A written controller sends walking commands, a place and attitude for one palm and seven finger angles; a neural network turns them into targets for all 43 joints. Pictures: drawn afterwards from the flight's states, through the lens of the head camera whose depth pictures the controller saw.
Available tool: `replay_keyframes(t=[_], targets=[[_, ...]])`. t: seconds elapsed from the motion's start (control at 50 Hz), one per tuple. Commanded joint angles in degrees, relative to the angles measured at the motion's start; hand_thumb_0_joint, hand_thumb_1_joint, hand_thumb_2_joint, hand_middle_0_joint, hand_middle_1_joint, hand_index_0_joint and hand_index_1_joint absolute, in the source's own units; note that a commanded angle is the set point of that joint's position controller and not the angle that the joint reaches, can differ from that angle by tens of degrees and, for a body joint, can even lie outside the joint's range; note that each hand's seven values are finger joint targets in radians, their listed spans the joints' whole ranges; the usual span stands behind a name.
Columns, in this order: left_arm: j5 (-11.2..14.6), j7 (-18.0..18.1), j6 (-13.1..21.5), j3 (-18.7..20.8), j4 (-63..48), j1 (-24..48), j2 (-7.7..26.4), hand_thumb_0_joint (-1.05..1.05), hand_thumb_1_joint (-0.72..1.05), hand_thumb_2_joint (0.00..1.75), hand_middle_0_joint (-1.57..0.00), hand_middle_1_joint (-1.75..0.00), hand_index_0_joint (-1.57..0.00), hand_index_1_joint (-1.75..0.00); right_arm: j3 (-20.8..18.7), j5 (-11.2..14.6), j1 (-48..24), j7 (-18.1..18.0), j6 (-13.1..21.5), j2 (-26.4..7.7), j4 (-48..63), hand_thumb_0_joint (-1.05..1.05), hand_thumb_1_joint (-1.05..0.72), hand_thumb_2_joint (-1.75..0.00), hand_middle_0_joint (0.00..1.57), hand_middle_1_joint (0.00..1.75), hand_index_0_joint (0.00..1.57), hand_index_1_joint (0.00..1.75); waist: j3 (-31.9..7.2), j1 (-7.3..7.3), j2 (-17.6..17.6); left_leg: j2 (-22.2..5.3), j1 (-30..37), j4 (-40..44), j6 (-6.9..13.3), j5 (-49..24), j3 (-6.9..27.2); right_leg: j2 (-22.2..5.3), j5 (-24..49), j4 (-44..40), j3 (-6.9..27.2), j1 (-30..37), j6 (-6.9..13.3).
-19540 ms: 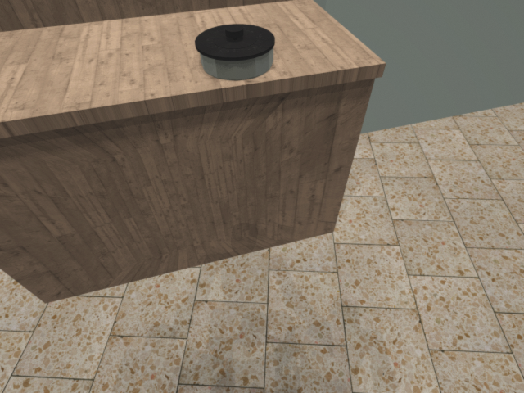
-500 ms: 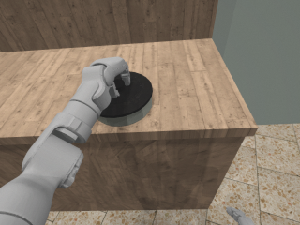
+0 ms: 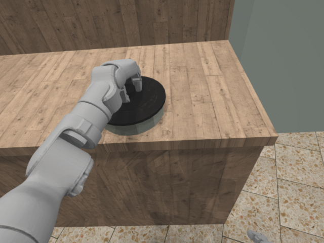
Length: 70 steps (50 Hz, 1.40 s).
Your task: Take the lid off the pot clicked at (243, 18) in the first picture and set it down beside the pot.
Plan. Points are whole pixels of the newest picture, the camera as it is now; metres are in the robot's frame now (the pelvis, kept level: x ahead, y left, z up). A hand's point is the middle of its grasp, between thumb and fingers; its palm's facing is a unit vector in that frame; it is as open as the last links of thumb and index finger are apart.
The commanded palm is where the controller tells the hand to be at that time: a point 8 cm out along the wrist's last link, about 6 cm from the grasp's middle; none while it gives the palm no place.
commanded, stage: lift the lid straight up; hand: left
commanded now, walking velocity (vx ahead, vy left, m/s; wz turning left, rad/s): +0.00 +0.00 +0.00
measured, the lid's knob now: (127, 91) +0.47 +0.10 +0.15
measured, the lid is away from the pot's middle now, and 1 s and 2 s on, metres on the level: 0.01 0.01 0.02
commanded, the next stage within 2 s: move the lid sideways beside the pot in 1.80 s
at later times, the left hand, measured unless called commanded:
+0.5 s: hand (124, 77) +0.44 +0.09 +0.22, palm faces -0.27 -0.06 -0.96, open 7.6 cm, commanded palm +0.42 +0.10 +0.29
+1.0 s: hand (112, 62) +0.44 +0.11 +0.26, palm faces -0.22 -0.07 -0.97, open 7.6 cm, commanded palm +0.42 +0.12 +0.33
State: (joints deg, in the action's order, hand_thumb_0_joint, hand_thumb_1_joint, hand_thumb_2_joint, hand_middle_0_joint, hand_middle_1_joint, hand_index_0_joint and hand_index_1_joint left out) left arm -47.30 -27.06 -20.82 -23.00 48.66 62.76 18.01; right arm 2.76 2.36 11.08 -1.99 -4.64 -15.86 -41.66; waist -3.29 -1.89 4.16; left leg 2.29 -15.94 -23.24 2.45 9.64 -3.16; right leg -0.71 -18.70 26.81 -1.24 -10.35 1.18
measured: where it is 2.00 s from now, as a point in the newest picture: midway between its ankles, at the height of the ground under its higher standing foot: outside the picture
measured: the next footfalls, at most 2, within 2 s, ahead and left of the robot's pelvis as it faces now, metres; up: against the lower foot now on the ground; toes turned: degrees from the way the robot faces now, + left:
none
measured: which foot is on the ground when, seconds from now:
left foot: down 0.00-1.00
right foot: down 0.00-1.00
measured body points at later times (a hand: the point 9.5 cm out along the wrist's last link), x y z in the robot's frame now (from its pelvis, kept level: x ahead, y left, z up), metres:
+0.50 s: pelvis +0.00 +0.00 +0.00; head -0.01 -0.05 +0.45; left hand +0.45 +0.09 +0.27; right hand +0.15 -0.24 -0.12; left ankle +0.03 +0.10 -0.74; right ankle -0.05 -0.10 -0.74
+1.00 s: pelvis -0.01 +0.00 +0.00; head -0.02 -0.04 +0.45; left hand +0.44 +0.11 +0.31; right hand +0.15 -0.24 -0.12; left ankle +0.03 +0.10 -0.74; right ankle -0.05 -0.10 -0.74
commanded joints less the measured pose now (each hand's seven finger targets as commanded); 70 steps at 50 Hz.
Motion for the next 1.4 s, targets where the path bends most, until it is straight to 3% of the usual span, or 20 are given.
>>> replay_keyframes(t=[0.0, 0.06, 0.1, 0.16, 0.2, 0.28, 0.44, 0.5, 0.54, 0.62, 0.66, 0.72, 0.92, 0.98, 1.04, 1.1, 1.14, 1.26, 1.34, 1.38], targets=[[-1.54, 3.11, 1.35, 4.75, -11.00, 38.91, 9.60, 0.00, 0.66, 1.00, -0.86, -1.01, -0.82, -1.03, -1.89, 0.30, -5.73, -0.78, 3.28, -5.58, 7.32, 0.00, -0.90, -0.90, 0.20, 0.30, 0.20, 0.30, -20.80, -0.59, -7.85, 1.75, 19.34, -1.04, 2.48, -14.41, 3.12, 3.07, 23.12, -3.13, 0.55, -5.40, 0.83], [-1.92, 3.69, 2.06, 9.09, -15.07, 42.57, 14.81, 0.00, 0.66, 1.00, -0.86, -1.01, -0.82, -1.03, -2.07, -0.11, -5.66, -0.69, 4.29, -5.89, 7.51, 0.00, -0.90, -0.90, 0.20, 0.30, 0.20, 0.30, -25.39, 0.31, -6.81, 1.42, 21.46, -1.52, 2.50, -17.81, 3.26, 2.74, 25.65, -2.56, 1.14, -3.17, 0.85], [-1.44, 3.48, 1.86, 5.45, -14.08, 40.65, 9.84, 0.00, 0.66, 1.00, -0.86, -1.01, -0.82, -1.03, -2.06, 0.16, -6.02, -0.39, 4.94, -5.17, 7.62, 0.00, -0.90, -0.90, 0.20, 0.30, 0.20, 0.30, -25.12, 0.06, -6.16, 1.44, 22.12, -2.13, 2.52, -21.30, 3.39, 2.86, 27.05, -2.23, 0.93, -3.93, 0.77], [-1.20, 3.77, 1.67, 8.10, -17.40, 41.74, 12.81, 0.00, 0.66, 1.00, -0.86, -1.01, -0.82, -1.03, -2.38, 0.07, -6.41, 0.18, 5.43, -5.62, 7.85, 0.00, -0.90, -0.90, 0.20, 0.30, 0.20, 0.30, -27.20, 0.65, -6.57, 1.09, 23.23, -2.45, 2.52, -23.59, 3.32, 2.71, 28.46, -2.00, 1.24, -2.72, 0.66], [-1.49, 3.74, 1.07, 6.92, -16.15, 39.85, 11.37, 0.00, 0.66, 1.00, -0.86, -1.01, -0.82, -1.03, -2.27, 0.28, -6.59, 0.46, 5.40, -5.40, 7.66, 0.00, -0.90, -0.90, 0.20, 0.30, 0.20, 0.30, -25.97, 0.77, -7.95, 1.19, 22.55, -2.56, 2.60, -24.62, 3.13, 2.79, 29.07, -2.11, 1.05, -2.85, 0.56], [-2.50, 3.94, 0.26, 11.14, -12.55, 37.63, 16.52, 0.00, 0.66, 1.00, -0.86, -1.01, -0.82, -1.03, -1.83, 0.16, -7.09, 0.46, 4.28, -5.80, 7.46, 0.00, -0.90, -0.90, 0.20, 0.30, 0.20, 0.30, -22.68, 2.03, -10.84, 1.47, 18.47, -1.66, 2.67, -20.72, 2.24, 2.49, 28.68, -2.61, 1.22, -1.07, 0.51], [-2.13, 2.56, 0.36, 9.26, -17.41, 39.20, 15.30, 0.00, 0.66, 1.00, -0.86, -1.01, -0.82, -1.03, -1.90, 0.31, -8.92, 0.28, 3.68, -5.50, 9.06, 0.00, -0.90, -0.90, 0.20, 0.30, 0.20, 0.30, -24.56, 1.90, -9.27, 1.49, 19.70, -1.91, 2.81, -21.18, 1.83, 1.79, 30.12, -2.65, 1.91, 0.26, 0.50], [-2.10, 1.65, -0.54, 7.55, -15.36, 39.33, 13.94, 0.00, 0.66, 1.00, -0.86, -1.01, -0.82, -1.03, -1.40, 0.69, -9.63, 0.22, 3.60, -5.26, 9.13, 0.00, -0.90, -0.90, 0.20, 0.30, 0.20, 0.30, -21.23, 1.34, -9.07, 1.85, 18.52, -1.50, 2.76, -18.94, 1.69, 2.21, 28.36, -3.14, 1.63, -1.35, 0.38], [-1.99, 1.54, -0.25, 10.08, -16.44, 40.95, 17.40, 0.00, 0.66, 1.00, -0.86, -1.01, -0.82, -1.03, -1.52, 0.34, -9.30, -0.05, 3.69, -5.75, 8.96, 0.00, -0.90, -0.90, 0.20, 0.30, 0.20, 0.30, -22.11, 1.74, -9.46, 1.97, 18.31, -1.31, 2.82, -16.65, 1.74, 1.93, 27.29, -3.33, 1.89, -0.61, 0.53], [-2.07, 0.86, -0.16, 6.79, -16.25, 43.46, 14.18, 0.00, 0.66, 1.00, -0.86, -1.01, -0.82, -1.03, -1.22, 0.77, -9.57, -0.33, 4.21, -5.23, 8.79, 0.00, -0.90, -0.90, 0.20, 0.30, 0.20, 0.30, -21.66, 0.93, -7.96, 1.89, 19.44, -1.12, 2.63, -16.30, 1.93, 2.12, 25.87, -3.36, 1.64, -2.54, 0.52], [-2.32, 0.76, 0.04, 10.16, -16.37, 44.01, 18.47, 0.00, 0.66, 1.00, -0.86, -1.01, -0.82, -1.03, -1.27, 0.31, -9.47, -0.49, 4.50, -5.64, 8.89, 0.00, -0.90, -0.90, 0.20, 0.30, 0.20, 0.30, -22.91, 1.55, -8.82, 1.97, 19.02, -1.31, 2.88, -15.52, 1.69, 1.93, 26.41, -3.30, 2.06, -1.26, 0.47], [-2.04, 0.20, -0.19, 7.29, -16.23, 45.18, 15.22, 0.00, 0.66, 1.00, -0.86, -1.01, -0.82, -1.03, -1.16, 0.74, -9.40, -0.40, 4.61, -5.34, 8.71, 0.00, -0.90, -0.90, 0.20, 0.30, 0.20, 0.30, -22.25, 1.12, -7.97, 1.91, 19.36, -1.24, 2.67, -16.78, 1.84, 1.97, 26.79, -3.12, 1.80, -2.15, 0.50], [-3.19, -0.62, -0.78, 11.19, -13.75, 44.35, 20.38, 0.00, 0.66, 1.00, -0.86, -1.01, -0.82, -1.03, -1.14, 0.50, -9.07, -0.17, 4.61, -5.90, 8.96, 0.00, -0.90, -0.90, 0.20, 0.30, 0.20, 0.30, -22.08, 2.10, -8.89, 1.83, 17.33, -1.26, 2.69, -16.63, 1.77, 1.79, 26.69, -2.98, 1.92, -1.06, 0.55], [-2.84, -1.02, -0.84, 7.71, -13.16, 46.34, 16.53, 0.00, 0.66, 1.00, -0.86, -1.01, -0.82, -1.03, -1.11, 0.76, -9.14, -0.21, 4.62, -5.58, 9.03, 0.00, -0.90, -0.90, 0.20, 0.30, 0.20, 0.30, -20.43, 1.08, -9.17, 1.76, 17.41, -0.87, 2.71, -14.61, 1.94, 1.96, 24.02, -3.36, 1.43, -2.97, 0.54], [-2.54, -0.79, -0.57, 9.80, -15.67, 48.54, 19.32, 0.00, 0.66, 1.00, -0.86, -1.01, -0.82, -1.03, -1.42, 0.32, -8.67, -0.31, 5.07, -6.22, 8.98, 0.00, -0.90, -0.90, 0.20, 0.30, 0.20, 0.30, -23.32, 1.45, -7.64, 1.68, 18.63, -1.01, 2.54, -15.00, 2.52, 1.81, 23.73, -3.03, 1.56, -2.07, 0.91], [-3.23, -1.05, -0.99, 7.49, -12.41, 50.46, 16.64, 0.00, 0.66, 1.00, -0.86, -1.01, -0.82, -1.03, -1.23, 0.66, -7.85, -0.50, 5.34, -5.78, 8.37, 0.00, -0.90, -0.90, 0.20, 0.30, 0.20, 0.30, -21.37, 0.57, -7.85, 1.53, 18.68, -0.60, 2.47, -14.11, 2.49, 2.17, 21.93, -3.57, 1.19, -4.30, 0.76], [-2.99, -0.55, -0.48, 10.30, -14.83, 52.14, 20.09, 0.00, 0.66, 1.00, -0.86, -1.01, -0.82, -1.03, -1.51, 0.26, -7.53, -0.47, 5.72, -6.34, 8.23, 0.00, -0.90, -0.90, 0.20, 0.30, 0.20, 0.30, -24.63, 1.15, -6.81, 1.29, 19.51, -0.84, 2.28, -15.70, 3.08, 1.88, 22.79, -2.87, 1.40, -2.61, 1.15], [-3.46, -1.20, -1.40, 7.53, -14.39, 51.31, 15.77, 0.00, 0.66, 1.00, -0.86, -1.01, -0.82, -1.03, -1.48, 0.65, -7.69, 0.37, 6.02, -5.89, 8.75, 0.00, -0.90, -0.90, 0.20, 0.30, 0.20, 0.30, -23.92, 1.01, -6.68, 0.83, 20.64, -1.44, 2.20, -21.60, 3.22, 2.25, 24.16, -2.82, 0.99, -3.93, 1.05], [-3.54, -1.12, -1.60, 10.14, -13.49, 52.35, 19.02, 0.00, 0.66, 1.00, -0.86, -1.01, -0.82, -1.03, -1.57, 0.35, -7.28, 0.22, 5.63, -6.33, 8.51, 0.00, -0.90, -0.90, 0.20, 0.30, 0.20, 0.30, -24.14, 1.55, -8.73, 0.84, 19.09, -0.71, 2.14, -19.66, 3.09, 1.76, 24.07, -2.92, 1.04, -2.12, 1.24], [-3.73, -1.08, -1.98, 7.89, -14.24, 53.60, 15.80, 0.00, 0.66, 1.00, -0.86, -1.01, -0.82, -1.03, -1.37, 0.61, -8.31, 0.41, 5.89, -5.62, 9.09, 0.00, -0.90, -0.90, 0.20, 0.30, 0.20, 0.30, -24.25, 1.34, -7.03, 0.60, 20.66, -0.74, 2.08, -20.96, 3.36, 2.13, 22.74, -2.90, 0.90, -3.50, 1.26]])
